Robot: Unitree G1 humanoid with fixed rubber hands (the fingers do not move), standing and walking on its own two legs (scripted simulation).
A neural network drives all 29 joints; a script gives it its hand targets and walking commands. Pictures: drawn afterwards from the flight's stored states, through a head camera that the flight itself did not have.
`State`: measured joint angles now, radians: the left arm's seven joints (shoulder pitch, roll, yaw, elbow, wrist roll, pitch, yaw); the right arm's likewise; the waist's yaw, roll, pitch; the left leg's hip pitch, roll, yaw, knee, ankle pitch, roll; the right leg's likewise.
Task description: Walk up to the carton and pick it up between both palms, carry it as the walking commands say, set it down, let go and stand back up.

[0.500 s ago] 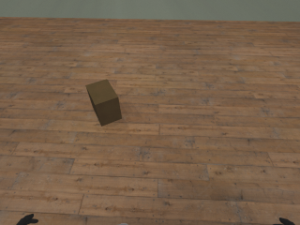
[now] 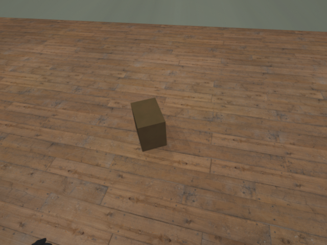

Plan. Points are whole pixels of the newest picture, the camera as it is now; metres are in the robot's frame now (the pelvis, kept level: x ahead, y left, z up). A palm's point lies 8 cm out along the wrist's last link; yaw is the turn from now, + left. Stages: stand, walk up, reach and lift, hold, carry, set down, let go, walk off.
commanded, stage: walk up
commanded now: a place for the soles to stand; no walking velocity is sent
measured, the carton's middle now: (148, 124) +1.08 +0.20 -0.62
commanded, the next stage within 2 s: none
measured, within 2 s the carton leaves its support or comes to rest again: neither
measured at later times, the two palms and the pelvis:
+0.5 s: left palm (39, 213) +0.23 +0.38 -0.08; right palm (270, 167) +0.35 -0.27 -0.04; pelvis +0.20 +0.05 +0.01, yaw +8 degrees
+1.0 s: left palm (51, 162) +0.39 +0.42 -0.07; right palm (243, 121) +0.56 -0.25 -0.06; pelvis +0.40 +0.07 +0.00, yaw +9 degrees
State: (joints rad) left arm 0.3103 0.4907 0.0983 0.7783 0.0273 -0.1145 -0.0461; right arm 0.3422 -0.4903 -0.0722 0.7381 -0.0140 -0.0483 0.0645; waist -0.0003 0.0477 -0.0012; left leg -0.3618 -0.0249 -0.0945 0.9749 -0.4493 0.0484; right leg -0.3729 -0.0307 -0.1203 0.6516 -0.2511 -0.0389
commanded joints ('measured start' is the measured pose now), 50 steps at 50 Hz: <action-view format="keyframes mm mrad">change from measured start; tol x32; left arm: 1 51 247 64 -68 -8 -17 17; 50 15 123 -9 -161 -20 38 4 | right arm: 1 -37 -197 -46 -61 3 -25 -9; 50 162 -339 -99 -26 -5 -75 -34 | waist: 1 49 -108 83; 16 -108 226 -166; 44 25 -236 46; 50 -104 181 -15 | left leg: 1 -412 87 -88 147 83 -25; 14 320 -15 171 -473 220 29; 16 589 415 -615 -667 -70 214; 22 113 258 -108 -642 343 198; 30 -84 227 -64 -613 -83 145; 34 -471 16 98 172 -93 5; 47 186 22 197 -421 211 -21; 50 412 458 -583 -746 -319 198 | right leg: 1 262 -374 569 -461 -437 -207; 12 155 -252 35 -291 116 -143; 17 -362 -71 164 587 -209 -2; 31 172 6 34 -65 15 -6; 34 423 -435 803 -429 -517 -235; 40 123 -244 289 -366 -29 -211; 46 -32 -193 194 -298 -252 -152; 50 -453 32 148 450 -285 -1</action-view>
